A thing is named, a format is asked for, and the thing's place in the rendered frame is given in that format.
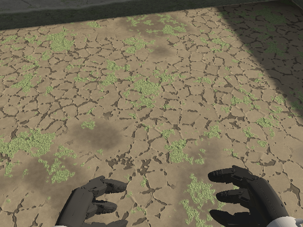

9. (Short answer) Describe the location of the robot left hand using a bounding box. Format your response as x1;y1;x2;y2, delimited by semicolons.
55;175;129;227

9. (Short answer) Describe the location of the robot right hand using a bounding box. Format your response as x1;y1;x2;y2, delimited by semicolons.
207;165;289;227

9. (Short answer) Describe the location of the robot right forearm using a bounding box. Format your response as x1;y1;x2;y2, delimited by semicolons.
266;216;302;227

